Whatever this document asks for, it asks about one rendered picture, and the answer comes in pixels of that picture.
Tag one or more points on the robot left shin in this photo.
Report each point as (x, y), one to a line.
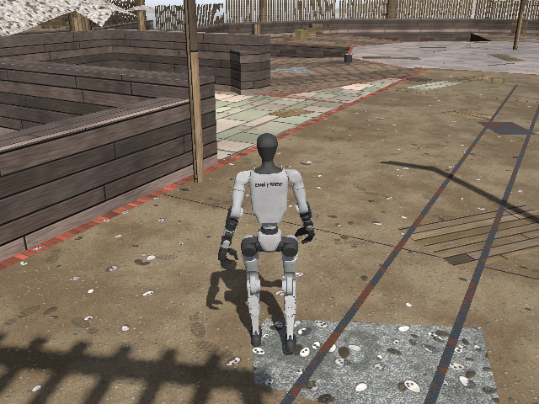
(253, 308)

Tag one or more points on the left robot thigh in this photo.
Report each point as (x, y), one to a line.
(250, 252)

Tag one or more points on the robot left upper arm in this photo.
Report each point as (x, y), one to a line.
(241, 179)

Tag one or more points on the robot right upper arm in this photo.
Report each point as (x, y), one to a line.
(298, 189)

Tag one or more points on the right robot forearm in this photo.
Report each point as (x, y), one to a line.
(307, 219)

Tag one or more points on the robot left hand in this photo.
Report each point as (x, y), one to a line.
(223, 258)

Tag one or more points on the robot right hand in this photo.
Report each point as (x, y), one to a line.
(303, 231)

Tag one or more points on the left robot forearm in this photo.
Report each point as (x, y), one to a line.
(229, 230)

